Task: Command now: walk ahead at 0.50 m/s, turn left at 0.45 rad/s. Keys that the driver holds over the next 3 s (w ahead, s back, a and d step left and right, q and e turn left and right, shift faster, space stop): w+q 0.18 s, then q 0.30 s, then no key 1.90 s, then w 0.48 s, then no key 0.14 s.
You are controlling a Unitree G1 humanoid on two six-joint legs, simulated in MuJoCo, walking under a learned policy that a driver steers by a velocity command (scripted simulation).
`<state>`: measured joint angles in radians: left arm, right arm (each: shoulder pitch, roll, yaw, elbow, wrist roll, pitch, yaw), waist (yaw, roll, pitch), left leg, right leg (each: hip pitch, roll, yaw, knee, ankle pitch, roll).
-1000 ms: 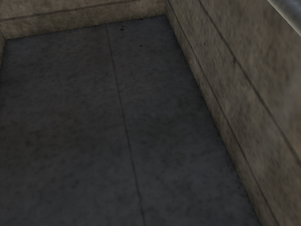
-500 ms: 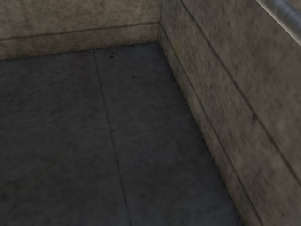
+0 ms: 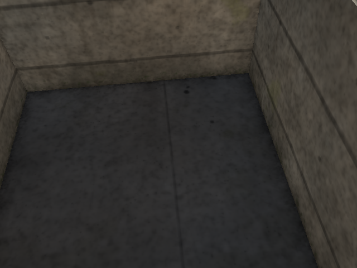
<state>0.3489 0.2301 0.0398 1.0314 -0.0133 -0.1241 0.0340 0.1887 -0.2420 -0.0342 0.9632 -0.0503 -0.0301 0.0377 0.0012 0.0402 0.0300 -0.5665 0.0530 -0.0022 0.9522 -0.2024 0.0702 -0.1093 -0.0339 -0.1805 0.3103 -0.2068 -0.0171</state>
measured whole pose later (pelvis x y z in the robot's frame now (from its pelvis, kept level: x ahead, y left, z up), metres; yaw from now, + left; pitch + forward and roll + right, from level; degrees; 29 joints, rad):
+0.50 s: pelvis +0.21 +0.11 -0.01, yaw +17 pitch +1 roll -1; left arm 0.12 0.25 0.03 0.83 0.03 -0.01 0.03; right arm 0.26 -0.24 -0.06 0.86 -0.01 -0.03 0.00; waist -0.04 -0.04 0.09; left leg -0.26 -0.13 -0.04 0.38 -0.12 0.13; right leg -0.61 -0.09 0.02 1.09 -0.30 0.03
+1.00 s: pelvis +0.30 +0.11 +0.00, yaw +22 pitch -1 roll +0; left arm 0.19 0.22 -0.01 0.97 0.01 -0.03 0.01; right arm 0.26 -0.24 -0.01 0.90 -0.02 0.01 -0.04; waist -0.01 0.05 0.02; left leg -0.08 -0.13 -0.13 0.33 -0.22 0.09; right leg -0.18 0.03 0.01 0.35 -0.15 -0.02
